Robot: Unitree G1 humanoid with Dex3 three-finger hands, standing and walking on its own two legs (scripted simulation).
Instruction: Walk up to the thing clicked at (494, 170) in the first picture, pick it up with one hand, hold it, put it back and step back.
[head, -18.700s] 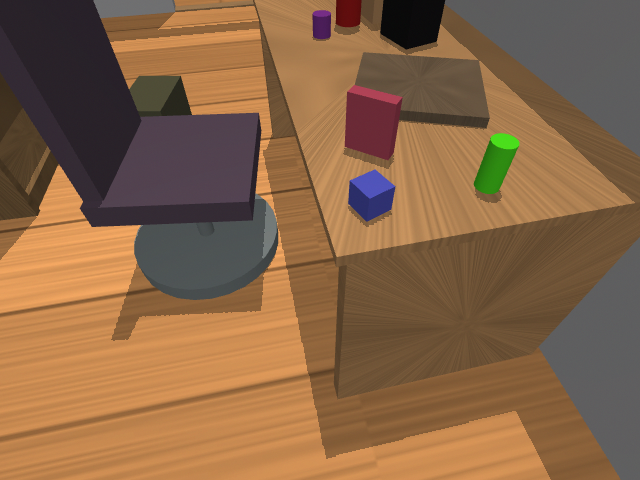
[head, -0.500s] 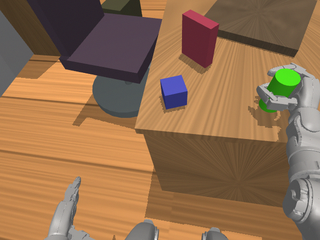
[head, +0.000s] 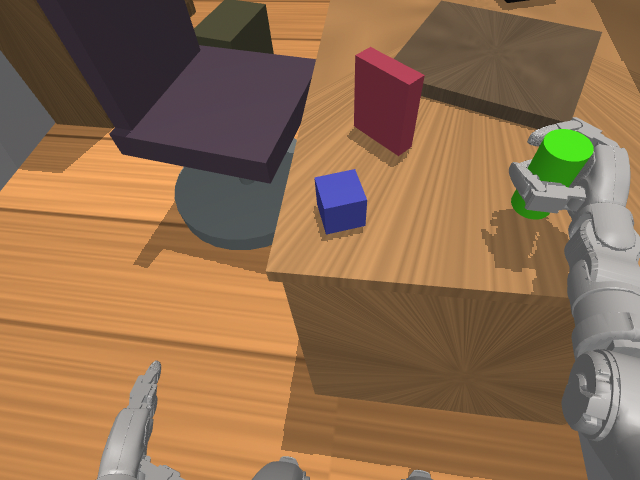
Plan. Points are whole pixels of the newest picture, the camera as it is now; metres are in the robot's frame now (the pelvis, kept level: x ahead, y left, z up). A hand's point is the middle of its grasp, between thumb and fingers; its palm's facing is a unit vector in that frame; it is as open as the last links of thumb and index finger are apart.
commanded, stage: settle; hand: right
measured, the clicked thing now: (547, 177) +0.48 -0.21 +0.10
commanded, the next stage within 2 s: lift in 0.42 s
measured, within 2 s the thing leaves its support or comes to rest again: neither
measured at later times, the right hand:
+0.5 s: hand (546, 152) +0.49 -0.19 +0.13, palm faces +0.16 +0.99 +0.00, open 7.0 cm
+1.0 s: hand (572, 142) +0.45 -0.19 +0.18, palm faces +0.15 +0.99 -0.01, open 7.0 cm
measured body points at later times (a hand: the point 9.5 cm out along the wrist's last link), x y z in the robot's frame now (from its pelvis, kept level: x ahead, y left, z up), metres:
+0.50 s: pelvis +0.01 +0.00 +0.01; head +0.07 +0.00 +0.46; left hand +0.15 +0.27 -0.03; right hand +0.47 -0.25 +0.14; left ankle +0.00 +0.14 -0.69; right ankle +0.01 -0.12 -0.69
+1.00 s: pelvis +0.01 +0.00 +0.03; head +0.04 +0.00 +0.48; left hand +0.16 +0.25 -0.04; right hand +0.44 -0.25 +0.18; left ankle +0.00 +0.14 -0.69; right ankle +0.01 -0.12 -0.69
